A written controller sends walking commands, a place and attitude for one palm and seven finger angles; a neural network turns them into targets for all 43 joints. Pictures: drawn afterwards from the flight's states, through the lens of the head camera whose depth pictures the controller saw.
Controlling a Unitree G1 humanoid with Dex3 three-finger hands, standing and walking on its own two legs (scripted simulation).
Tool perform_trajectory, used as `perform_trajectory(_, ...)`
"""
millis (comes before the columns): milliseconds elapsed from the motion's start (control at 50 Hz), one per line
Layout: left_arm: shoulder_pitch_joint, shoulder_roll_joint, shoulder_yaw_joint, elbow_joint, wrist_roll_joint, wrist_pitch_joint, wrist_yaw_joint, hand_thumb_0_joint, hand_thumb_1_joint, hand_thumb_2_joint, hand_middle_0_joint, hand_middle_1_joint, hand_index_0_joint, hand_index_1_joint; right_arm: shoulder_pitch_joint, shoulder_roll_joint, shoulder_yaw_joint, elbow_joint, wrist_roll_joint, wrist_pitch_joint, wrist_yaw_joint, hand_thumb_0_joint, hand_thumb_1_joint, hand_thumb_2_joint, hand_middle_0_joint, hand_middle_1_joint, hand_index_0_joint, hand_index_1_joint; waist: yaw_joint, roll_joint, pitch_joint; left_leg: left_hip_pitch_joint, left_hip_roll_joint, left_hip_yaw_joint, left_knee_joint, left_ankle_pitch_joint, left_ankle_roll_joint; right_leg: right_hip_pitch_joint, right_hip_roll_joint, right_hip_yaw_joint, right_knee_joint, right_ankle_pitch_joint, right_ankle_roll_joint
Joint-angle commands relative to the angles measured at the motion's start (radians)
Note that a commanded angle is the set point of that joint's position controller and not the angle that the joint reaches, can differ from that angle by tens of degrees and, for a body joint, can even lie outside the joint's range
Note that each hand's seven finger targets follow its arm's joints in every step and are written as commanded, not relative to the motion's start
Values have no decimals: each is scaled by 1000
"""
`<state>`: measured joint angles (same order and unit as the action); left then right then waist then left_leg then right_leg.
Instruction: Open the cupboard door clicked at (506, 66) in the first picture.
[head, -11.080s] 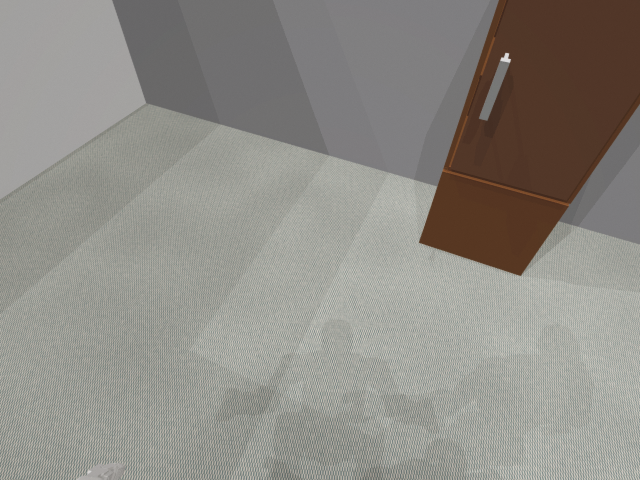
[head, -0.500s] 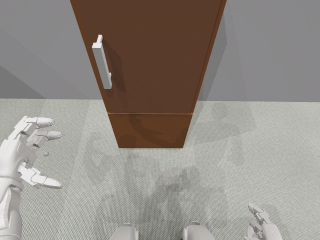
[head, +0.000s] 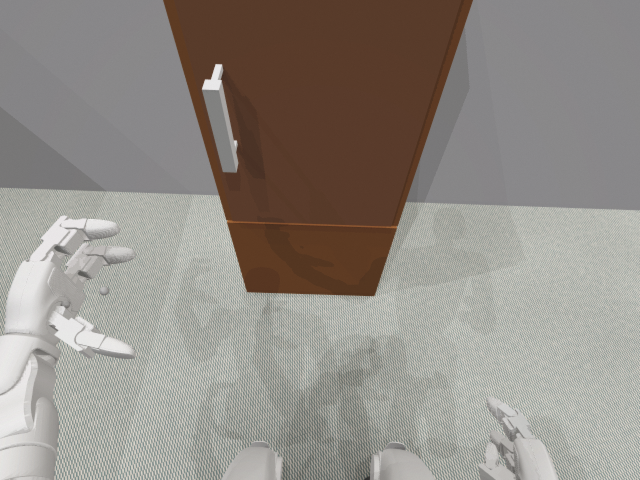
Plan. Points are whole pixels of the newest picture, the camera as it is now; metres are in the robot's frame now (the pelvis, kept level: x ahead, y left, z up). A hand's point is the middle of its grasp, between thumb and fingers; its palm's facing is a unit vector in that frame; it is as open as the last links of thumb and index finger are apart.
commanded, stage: move the hooked fingers beside the handle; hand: left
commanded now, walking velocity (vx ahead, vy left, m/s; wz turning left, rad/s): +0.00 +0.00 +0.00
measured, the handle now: (224, 121) +0.63 +0.20 +0.04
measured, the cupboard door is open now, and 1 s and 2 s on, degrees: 0 0 0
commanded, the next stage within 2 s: none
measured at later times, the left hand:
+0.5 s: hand (137, 221) +0.41 +0.27 +0.06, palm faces +0.04 -1.00 -0.03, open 14.0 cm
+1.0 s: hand (162, 169) +0.50 +0.26 +0.05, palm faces +0.02 -1.00 -0.02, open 14.0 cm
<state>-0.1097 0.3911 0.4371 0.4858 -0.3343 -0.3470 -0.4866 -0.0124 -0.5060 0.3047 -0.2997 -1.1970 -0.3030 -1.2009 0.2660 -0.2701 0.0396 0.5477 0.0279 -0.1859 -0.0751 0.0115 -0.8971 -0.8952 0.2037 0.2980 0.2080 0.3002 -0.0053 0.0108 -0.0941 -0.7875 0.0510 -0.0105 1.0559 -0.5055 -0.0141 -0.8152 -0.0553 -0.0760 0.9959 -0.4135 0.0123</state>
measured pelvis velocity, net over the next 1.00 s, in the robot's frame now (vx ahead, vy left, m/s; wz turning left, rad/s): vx -0.01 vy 0.01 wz -0.05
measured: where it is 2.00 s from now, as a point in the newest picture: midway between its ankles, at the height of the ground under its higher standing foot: outside the picture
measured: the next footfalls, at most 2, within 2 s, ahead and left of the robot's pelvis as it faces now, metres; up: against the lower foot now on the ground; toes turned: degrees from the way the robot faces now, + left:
none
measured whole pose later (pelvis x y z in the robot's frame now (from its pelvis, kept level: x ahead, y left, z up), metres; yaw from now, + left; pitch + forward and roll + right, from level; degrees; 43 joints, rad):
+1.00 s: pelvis -0.01 +0.01 -0.02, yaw -3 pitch +24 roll -3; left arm -0.89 0.71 0.54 1.19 -0.11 -0.38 -0.44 -0.01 -0.50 0.30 -0.30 -1.20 -0.30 -1.20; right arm 0.35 -0.28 0.06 0.61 -0.01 0.01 -0.04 0.01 -0.90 -0.89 0.20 0.30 0.21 0.30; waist -0.17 0.00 -0.09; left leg -1.05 0.08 0.00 1.16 -0.52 0.00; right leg -1.08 -0.03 -0.06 1.06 -0.39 0.02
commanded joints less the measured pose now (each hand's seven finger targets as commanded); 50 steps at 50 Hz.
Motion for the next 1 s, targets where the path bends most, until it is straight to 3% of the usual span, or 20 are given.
perform_trajectory(0,-392,279,55,-148,4,-62,7,0,-500,300,-300,-1200,-300,-1200,24,-159,-63,-95,2,-42,-22,0,-900,-900,200,300,200,300,-43,79,-280,99,-48,-8,-169,202,23,166,66,37,-119,97,-34)
perform_trajectory(100,-459,321,80,-57,24,-48,14,0,-500,300,-300,-1200,-300,-1200,40,-160,-60,-88,-1,-22,-17,0,-900,-900,200,300,200,300,-30,100,-325,97,-46,-4,-163,254,21,188,66,39,-104,154,-36)
perform_trajectory(200,-465,374,129,29,33,-48,21,0,-500,300,-300,-1200,-300,-1200,70,-166,-66,-90,-5,6,-1,0,-900,-900,200,300,200,300,-17,66,-371,70,-43,5,-152,322,21,241,68,43,-87,238,-33)
perform_trajectory(220,-479,346,102,35,42,-48,18,0,-500,300,-300,-1200,-300,-1200,73,-162,-67,-89,-3,11,3,0,-900,-900,200,300,200,300,-27,94,-370,82,-43,13,-150,329,21,223,68,44,-88,251,-31)
perform_trajectory(260,-503,376,130,57,44,-54,25,0,-500,300,-300,-1200,-300,-1200,91,-170,-74,-81,-5,24,6,0,-900,-900,200,300,200,300,-33,50,-376,73,-38,12,-147,333,23,224,70,43,-90,259,-27)
perform_trajectory(300,-534,371,121,78,43,-63,22,0,-500,300,-300,-1200,-300,-1200,98,-170,-74,-79,-6,32,9,0,-900,-900,200,300,200,300,-37,64,-374,55,-41,16,-140,327,26,229,72,51,-89,260,-30)
perform_trajectory(340,-552,411,151,121,52,-69,21,0,-500,300,-300,-1200,-300,-1200,111,-177,-77,-68,-6,45,10,0,-900,-900,200,300,200,300,-41,48,-372,38,-40,19,-139,310,27,227,71,56,-95,251,-26)
perform_trajectory(400,-698,393,106,144,68,-90,18,0,-500,300,-300,-1200,-300,-1200,121,-176,-78,-50,-7,57,6,0,-900,-900,200,300,200,300,-74,69,-357,41,-36,15,-128,286,32,173,73,54,-89,220,-27)
perform_trajectory(440,-728,421,119,171,83,-102,19,0,-500,300,-300,-1200,-300,-1200,135,-178,-81,-38,-9,67,6,0,-900,-900,200,300,200,300,-70,107,-397,61,-37,14,-126,299,30,169,72,55,-84,224,-28)
perform_trajectory(480,-764,425,116,205,90,-108,21,0,-500,300,-300,-1200,-300,-1200,147,-179,-81,-26,-12,74,7,0,-900,-900,200,300,200,300,-75,94,-415,66,-35,10,-118,308,32,163,73,54,-80,231,-27)
perform_trajectory(500,-772,458,138,234,93,-109,21,0,-500,300,-300,-1200,-300,-1200,157,-185,-81,-23,-14,81,5,0,-900,-900,200,300,200,300,-75,80,-411,57,-33,7,-113,324,33,162,76,53,-74,245,-30)
perform_trajectory(620,-863,505,147,304,131,-111,32,0,-500,300,-300,-1200,-300,-1200,180,-188,-78,-16,-20,117,15,0,-900,-900,200,300,200,300,-77,127,-457,78,-29,-1,-104,368,30,137,77,46,-56,268,-30)
perform_trajectory(640,-878,480,123,335,134,-105,33,0,-500,300,-300,-1200,-300,-1200,179,-184,-75,-16,-20,123,19,0,-900,-900,200,300,200,300,-88,127,-436,63,-29,1,-103,346,30,121,77,45,-60,252,-27)
perform_trajectory(700,-946,547,159,396,148,-104,46,0,-500,300,-300,-1200,-300,-1200,194,-196,-71,-11,-24,140,18,0,-900,-900,200,300,200,300,-106,80,-407,9,-26,-4,-94,296,37,110,79,47,-62,220,-25)
perform_trajectory(780,-1055,569,133,429,181,-108,51,0,-500,300,-300,-1200,-300,-1200,207,-200,-65,-4,-29,155,19,0,-900,-900,200,300,200,300,-136,127,-426,14,-24,-6,-78,288,38,67,77,51,-57,206,-22)
perform_trajectory(820,-1092,603,150,428,187,-119,52,0,-500,300,-300,-1200,-300,-1200,221,-205,-64,0,-34,162,19,0,-900,-900,200,300,200,300,-136,151,-484,48,-22,-17,-68,336,36,62,80,47,-42,231,-24)
perform_trajectory(860,-1109,577,122,466,195,-112,48,0,-500,300,-300,-1200,-300,-1200,229,-205,-62,5,-37,169,22,0,-900,-900,200,300,200,300,-148,171,-477,59,-19,-24,-63,346,32,23,79,39,-38,222,-24)
perform_trajectory(900,-1137,579,114,505,196,-98,49,0,-500,300,-300,-1200,-300,-1200,242,-209,-57,10,-38,178,22,0,-900,-900,200,300,200,300,-168,146,-457,42,-16,-32,-56,350,37,2,82,35,-36,220,-23)
perform_trajectory(940,-1157,643,147,527,211,-83,50,0,-500,300,-300,-1200,-300,-1200,252,-218,-56,12,-39,190,20,0,-900,-900,200,300,200,300,-167,148,-478,20,-16,-29,-47,339,38,11,80,39,-36,220,-19)
perform_trajectory(980,-1226,647,123,522,227,-75,59,0,-500,300,-300,-1200,-300,-1200,258,-215,-48,11,-42,196,21,0,-900,-900,200,300,200,300,-184,170,-473,13,-14,-36,-45,332,39,-7,80,37,-33,210,-18)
